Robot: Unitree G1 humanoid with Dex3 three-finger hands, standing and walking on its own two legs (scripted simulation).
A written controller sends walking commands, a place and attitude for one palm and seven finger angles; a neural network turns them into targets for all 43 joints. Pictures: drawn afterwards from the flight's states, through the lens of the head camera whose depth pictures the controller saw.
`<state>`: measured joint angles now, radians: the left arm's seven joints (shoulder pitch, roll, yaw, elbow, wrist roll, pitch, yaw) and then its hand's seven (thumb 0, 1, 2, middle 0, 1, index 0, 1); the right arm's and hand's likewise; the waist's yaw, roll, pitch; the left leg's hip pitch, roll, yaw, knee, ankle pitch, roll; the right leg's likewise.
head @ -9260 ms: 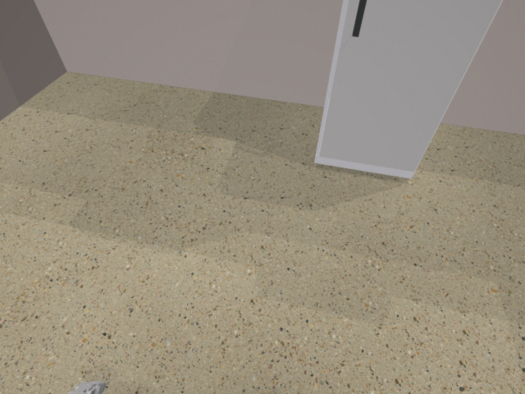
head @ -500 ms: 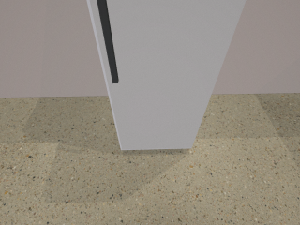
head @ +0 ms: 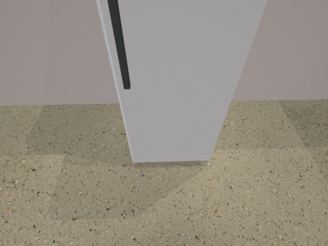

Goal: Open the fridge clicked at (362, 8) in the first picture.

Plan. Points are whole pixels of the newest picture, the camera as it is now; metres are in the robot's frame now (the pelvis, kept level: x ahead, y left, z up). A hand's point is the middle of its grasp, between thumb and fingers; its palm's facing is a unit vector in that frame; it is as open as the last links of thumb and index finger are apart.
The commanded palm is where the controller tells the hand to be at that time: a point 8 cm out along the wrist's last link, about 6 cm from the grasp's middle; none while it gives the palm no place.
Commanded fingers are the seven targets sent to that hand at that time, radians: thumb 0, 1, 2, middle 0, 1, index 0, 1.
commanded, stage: shuffle to correct the standing spot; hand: left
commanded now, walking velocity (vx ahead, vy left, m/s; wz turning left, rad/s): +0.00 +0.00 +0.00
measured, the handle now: (119, 34) +0.68 +0.19 +0.18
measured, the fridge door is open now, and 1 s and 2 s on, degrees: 0 0 0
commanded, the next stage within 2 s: come to a stop and stand still in 0.82 s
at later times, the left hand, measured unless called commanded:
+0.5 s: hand out of the picture +0.01 +0.19 -0.19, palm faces +0.07 -0.99 -0.14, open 7.4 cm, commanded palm none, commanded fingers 0.00 0.90 0.90 -0.20 -0.30 -0.20 -0.30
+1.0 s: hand (116, 209) +0.25 +0.17 -0.18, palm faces +0.12 -0.97 -0.21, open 7.2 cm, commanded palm none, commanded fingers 0.00 0.90 0.90 -0.20 -0.30 -0.20 -0.30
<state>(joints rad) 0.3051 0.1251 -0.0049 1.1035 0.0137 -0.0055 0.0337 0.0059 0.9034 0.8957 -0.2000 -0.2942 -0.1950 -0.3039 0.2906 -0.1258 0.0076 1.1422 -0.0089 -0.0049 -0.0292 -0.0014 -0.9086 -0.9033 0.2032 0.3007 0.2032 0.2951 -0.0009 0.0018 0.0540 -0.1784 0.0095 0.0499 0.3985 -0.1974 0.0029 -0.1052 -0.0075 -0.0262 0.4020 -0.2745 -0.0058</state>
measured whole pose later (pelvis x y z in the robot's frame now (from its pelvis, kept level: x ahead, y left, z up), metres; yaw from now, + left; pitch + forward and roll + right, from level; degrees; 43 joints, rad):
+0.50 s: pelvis +0.06 +0.03 -0.01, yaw +2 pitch +0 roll +0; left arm 0.38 0.15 0.04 1.11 0.03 0.01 0.01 0.01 0.90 0.90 -0.20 -0.29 -0.19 -0.30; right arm 0.40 -0.12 -0.02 1.08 -0.03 -0.06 -0.03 0.00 -0.91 -0.90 0.20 0.30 0.20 0.29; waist -0.02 -0.04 0.04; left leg -0.20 0.00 0.12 0.57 -0.37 0.05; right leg -0.33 -0.04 -0.06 1.02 -0.46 -0.02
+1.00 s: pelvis +0.21 -0.02 -0.01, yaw +5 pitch +0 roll -1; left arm 0.21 0.16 0.06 1.02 0.03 -0.04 0.03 0.00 0.95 0.90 -0.20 -0.29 -0.20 -0.30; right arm 0.27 -0.16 -0.05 1.06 -0.03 -0.01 -0.01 0.00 -0.91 -0.90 0.20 0.30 0.20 0.29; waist -0.02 0.02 0.06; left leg -0.42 0.10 0.08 0.94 -0.39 -0.01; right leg -0.27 0.00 -0.16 0.47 -0.20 -0.06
